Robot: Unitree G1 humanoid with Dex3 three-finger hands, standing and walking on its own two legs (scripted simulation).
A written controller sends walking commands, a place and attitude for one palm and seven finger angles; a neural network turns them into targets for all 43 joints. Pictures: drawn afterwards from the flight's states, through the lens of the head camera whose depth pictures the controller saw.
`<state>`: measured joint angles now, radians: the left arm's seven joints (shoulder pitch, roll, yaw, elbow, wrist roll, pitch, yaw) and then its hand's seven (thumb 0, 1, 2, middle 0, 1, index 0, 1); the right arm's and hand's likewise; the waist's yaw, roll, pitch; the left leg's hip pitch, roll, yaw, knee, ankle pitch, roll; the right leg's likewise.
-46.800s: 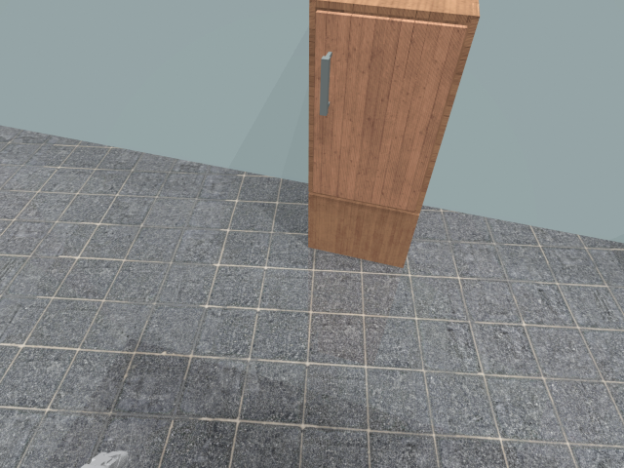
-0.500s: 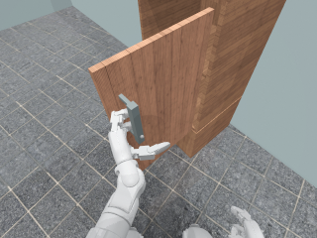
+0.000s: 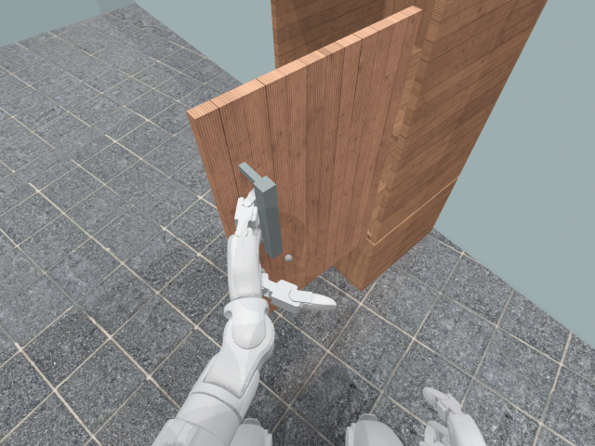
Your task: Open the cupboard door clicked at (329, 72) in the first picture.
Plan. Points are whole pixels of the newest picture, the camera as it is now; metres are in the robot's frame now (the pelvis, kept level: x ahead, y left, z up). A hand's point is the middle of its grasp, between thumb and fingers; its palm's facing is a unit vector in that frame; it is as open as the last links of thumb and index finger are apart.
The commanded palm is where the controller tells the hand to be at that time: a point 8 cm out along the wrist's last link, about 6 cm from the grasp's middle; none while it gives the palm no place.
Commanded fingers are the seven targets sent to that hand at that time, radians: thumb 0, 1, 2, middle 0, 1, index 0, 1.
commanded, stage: slide the hand sideways off the handle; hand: left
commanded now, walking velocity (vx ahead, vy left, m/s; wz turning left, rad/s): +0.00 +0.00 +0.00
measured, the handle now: (261, 213) +0.42 +0.07 +0.06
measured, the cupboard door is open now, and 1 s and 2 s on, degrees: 90 93 93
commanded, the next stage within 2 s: draw the hand back to the body in 1.10 s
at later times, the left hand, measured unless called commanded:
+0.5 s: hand (274, 291) +0.30 +0.05 +0.05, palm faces -0.07 -1.00 -0.03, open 16.3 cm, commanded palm +0.28 +0.10 +0.05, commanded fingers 0.00 -0.50 0.30 -0.15 -0.30 -0.15 -0.30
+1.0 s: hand (229, 321) +0.26 +0.10 +0.05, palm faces -0.02 -1.00 -0.04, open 16.3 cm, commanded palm +0.23 +0.16 +0.05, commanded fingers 0.00 -0.50 0.30 -0.15 -0.30 -0.15 -0.30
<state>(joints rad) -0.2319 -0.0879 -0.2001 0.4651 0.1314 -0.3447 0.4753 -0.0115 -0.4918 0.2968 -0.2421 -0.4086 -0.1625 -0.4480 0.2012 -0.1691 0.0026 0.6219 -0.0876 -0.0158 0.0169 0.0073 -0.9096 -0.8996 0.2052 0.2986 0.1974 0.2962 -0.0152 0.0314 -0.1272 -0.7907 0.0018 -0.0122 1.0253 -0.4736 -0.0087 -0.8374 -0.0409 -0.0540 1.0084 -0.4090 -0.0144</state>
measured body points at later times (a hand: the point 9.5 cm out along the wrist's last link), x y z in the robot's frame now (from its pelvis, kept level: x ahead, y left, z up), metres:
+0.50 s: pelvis +0.01 -0.01 +0.00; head +0.07 -0.02 +0.45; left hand +0.30 +0.10 +0.05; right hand +0.18 -0.23 -0.10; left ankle +0.02 +0.12 -0.67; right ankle +0.05 -0.12 -0.67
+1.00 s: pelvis +0.02 -0.01 +0.00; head +0.08 -0.03 +0.44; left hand +0.26 +0.15 +0.06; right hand +0.21 -0.24 -0.09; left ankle +0.02 +0.12 -0.67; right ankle +0.05 -0.12 -0.67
